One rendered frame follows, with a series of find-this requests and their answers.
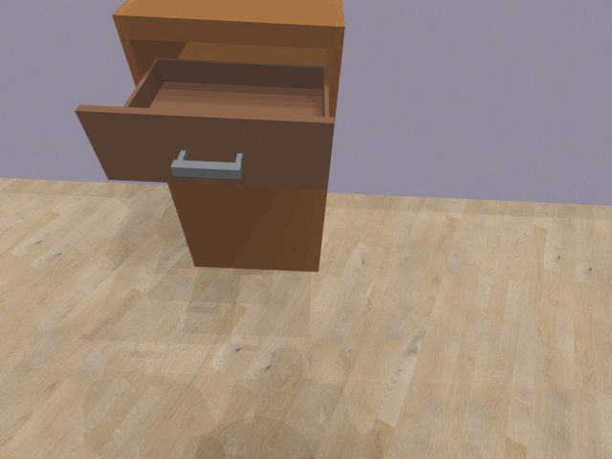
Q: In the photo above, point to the cabinet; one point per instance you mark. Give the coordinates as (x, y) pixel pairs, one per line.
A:
(242, 227)

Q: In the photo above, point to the drawer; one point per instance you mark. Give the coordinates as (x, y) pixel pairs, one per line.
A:
(277, 115)

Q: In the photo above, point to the handle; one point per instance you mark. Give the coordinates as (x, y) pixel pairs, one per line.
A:
(183, 168)

